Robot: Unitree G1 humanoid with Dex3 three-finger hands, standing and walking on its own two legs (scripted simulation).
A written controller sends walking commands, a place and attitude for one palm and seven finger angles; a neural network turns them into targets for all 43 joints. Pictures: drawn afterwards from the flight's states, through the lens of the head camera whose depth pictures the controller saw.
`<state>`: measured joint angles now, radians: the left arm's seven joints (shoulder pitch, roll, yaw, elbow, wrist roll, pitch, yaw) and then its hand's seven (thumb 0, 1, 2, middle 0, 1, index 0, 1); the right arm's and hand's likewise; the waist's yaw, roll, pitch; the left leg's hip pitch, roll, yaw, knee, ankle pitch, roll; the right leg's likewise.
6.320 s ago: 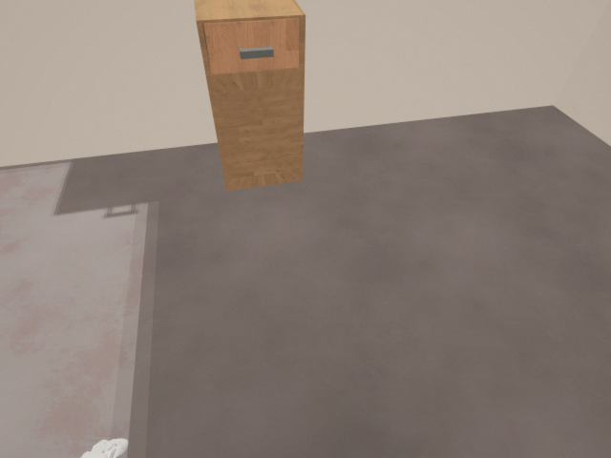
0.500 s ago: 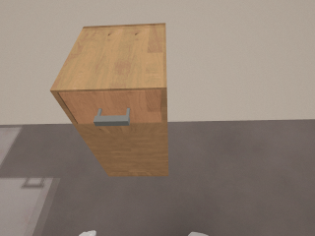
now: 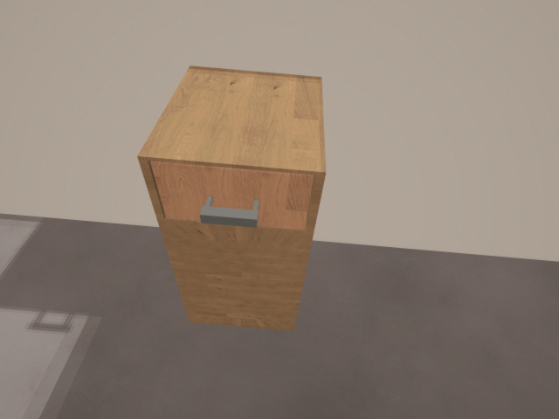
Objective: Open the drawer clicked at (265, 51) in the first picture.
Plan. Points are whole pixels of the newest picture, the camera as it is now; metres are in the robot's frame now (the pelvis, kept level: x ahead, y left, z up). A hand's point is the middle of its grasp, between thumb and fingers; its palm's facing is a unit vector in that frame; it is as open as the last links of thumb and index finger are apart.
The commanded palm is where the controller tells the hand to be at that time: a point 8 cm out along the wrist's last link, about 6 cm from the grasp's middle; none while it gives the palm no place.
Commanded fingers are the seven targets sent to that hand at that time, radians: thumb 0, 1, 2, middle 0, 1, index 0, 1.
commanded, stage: come to a stop and stand still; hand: left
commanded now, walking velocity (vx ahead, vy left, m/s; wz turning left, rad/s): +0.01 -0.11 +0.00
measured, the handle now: (231, 209) +0.56 +0.14 -0.09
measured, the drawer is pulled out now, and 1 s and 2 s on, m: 0.00 0.00 0.00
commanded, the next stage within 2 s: look again from close up in 1.02 s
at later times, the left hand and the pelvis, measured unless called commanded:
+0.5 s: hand out of the picture +0.04 +0.12 -0.18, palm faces +0.05 -0.97 -0.22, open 7.2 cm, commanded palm none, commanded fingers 0.00 0.90 0.90 -0.20 -0.30 -0.20 -0.30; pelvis +0.03 -0.05 -0.01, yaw +1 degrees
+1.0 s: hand out of the picture -0.01 +0.12 -0.18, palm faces +0.04 -0.98 -0.17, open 7.4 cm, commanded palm none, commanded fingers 0.00 0.90 0.90 -0.20 -0.30 -0.20 -0.30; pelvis +0.01 -0.04 +0.00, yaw +0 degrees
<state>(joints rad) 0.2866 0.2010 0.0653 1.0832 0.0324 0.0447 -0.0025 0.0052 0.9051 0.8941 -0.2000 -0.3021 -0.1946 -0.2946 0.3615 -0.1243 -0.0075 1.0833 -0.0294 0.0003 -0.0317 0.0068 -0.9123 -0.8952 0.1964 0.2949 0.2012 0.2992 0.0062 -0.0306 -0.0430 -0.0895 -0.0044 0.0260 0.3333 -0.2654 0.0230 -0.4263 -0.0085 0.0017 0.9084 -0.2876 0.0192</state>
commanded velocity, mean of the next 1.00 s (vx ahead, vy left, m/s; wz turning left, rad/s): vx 0.00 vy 0.00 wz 0.00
